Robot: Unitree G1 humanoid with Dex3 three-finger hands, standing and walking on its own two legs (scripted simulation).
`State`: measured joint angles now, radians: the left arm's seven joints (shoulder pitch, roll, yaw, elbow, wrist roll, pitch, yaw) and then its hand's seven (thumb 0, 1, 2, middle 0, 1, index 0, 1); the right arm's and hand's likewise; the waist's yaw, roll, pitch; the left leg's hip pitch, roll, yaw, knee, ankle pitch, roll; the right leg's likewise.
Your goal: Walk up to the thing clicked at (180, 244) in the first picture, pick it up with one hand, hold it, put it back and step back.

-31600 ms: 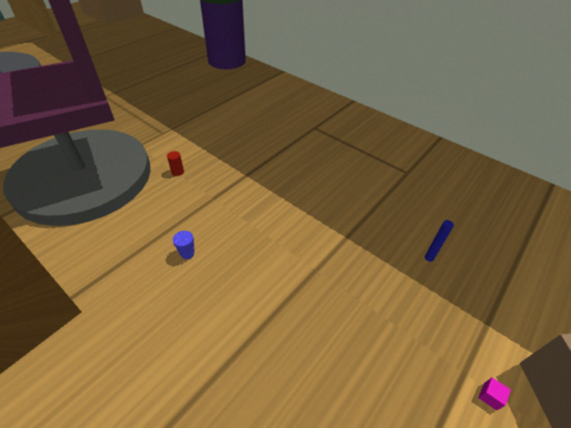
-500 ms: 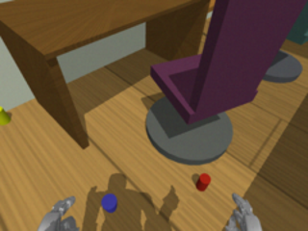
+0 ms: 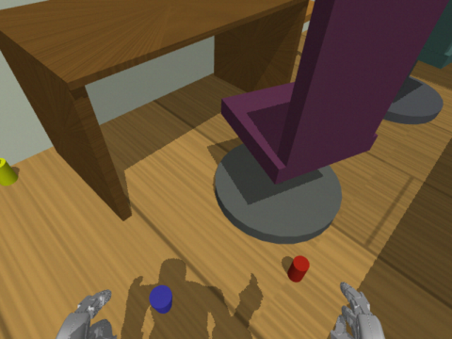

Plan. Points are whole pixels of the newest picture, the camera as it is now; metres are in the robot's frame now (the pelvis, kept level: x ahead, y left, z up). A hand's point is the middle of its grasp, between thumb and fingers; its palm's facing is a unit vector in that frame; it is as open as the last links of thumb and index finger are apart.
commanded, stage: home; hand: left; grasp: from above
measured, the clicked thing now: (162, 301) +0.42 +0.21 -0.66
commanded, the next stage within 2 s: stand in 0.68 s
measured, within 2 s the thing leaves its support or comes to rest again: neither
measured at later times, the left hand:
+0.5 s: hand (115, 338) +0.17 +0.18 -0.04, palm faces +0.05 -0.98 -0.19, open 7.4 cm
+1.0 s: hand out of the picture +0.14 +0.23 -0.10, palm faces +0.01 -0.94 -0.33, open 7.4 cm
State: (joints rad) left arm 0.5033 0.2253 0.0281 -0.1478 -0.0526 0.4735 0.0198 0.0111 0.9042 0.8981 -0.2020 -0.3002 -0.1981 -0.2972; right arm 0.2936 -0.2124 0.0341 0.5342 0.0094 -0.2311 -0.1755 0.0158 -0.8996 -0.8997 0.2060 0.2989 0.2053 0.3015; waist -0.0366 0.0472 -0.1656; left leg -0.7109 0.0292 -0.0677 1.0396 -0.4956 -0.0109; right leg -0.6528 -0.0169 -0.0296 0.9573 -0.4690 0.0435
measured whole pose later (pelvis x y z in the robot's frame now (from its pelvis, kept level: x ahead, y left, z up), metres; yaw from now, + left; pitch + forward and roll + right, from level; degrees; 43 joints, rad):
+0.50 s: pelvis +0.01 +0.00 +0.00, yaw +0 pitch +10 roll -3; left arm 0.51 0.23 0.03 -0.16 -0.06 0.47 0.02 0.01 0.90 0.90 -0.20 -0.30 -0.20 -0.30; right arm 0.29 -0.21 0.03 0.54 0.01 -0.24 -0.18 0.02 -0.90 -0.90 0.21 0.30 0.21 0.30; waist -0.04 0.05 -0.16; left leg -0.71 0.03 -0.07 1.04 -0.51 -0.01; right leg -0.66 -0.01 -0.03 0.96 -0.48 0.04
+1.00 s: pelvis +0.00 +0.00 +0.03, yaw +0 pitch +2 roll +0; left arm 0.22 0.29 0.03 0.59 0.04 0.09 0.04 0.01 0.90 0.90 -0.20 -0.30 -0.20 -0.30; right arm 0.18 -0.28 -0.03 0.82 -0.05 -0.05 -0.01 0.01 -0.90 -0.90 0.21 0.30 0.21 0.30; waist 0.02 -0.02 0.02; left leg -0.45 -0.01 -0.02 0.84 -0.42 0.01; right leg -0.43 -0.06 0.01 0.82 -0.43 0.05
